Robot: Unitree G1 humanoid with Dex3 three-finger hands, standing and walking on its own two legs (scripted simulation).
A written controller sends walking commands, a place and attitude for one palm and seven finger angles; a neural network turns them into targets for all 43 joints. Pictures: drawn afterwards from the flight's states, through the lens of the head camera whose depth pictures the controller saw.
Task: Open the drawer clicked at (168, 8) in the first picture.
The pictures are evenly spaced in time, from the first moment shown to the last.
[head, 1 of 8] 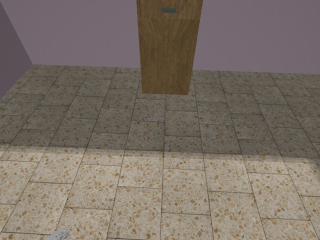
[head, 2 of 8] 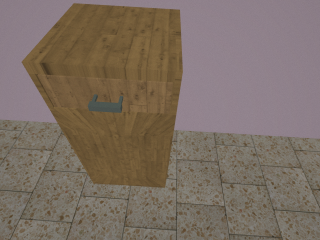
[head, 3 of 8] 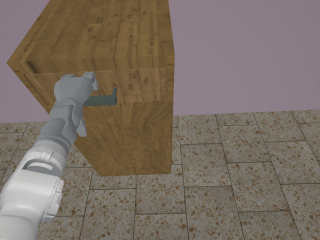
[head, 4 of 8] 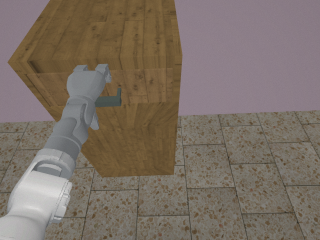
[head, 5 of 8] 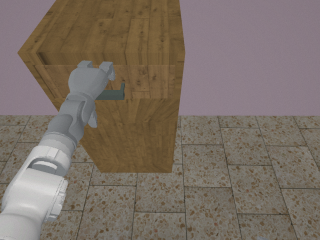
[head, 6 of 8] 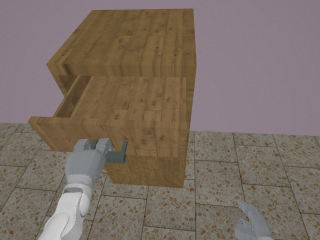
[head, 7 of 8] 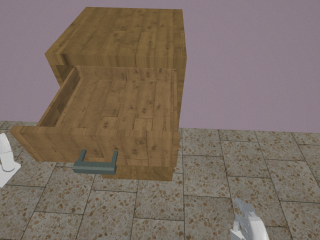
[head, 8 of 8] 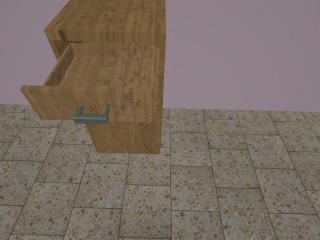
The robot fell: no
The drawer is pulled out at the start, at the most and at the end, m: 0.00 0.30 0.29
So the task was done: yes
